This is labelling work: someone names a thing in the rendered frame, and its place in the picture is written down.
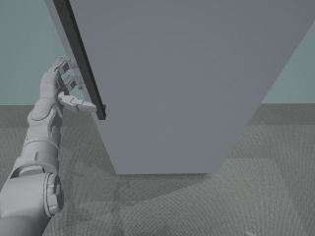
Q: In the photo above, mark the fridge door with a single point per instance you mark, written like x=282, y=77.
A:
x=181, y=79

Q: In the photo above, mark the left robot forearm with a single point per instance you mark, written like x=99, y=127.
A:
x=42, y=142

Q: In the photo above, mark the robot left upper arm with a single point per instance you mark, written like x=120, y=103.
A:
x=28, y=203

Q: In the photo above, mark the robot left hand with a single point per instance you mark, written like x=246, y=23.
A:
x=52, y=86

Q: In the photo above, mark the handle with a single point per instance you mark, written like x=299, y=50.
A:
x=68, y=21

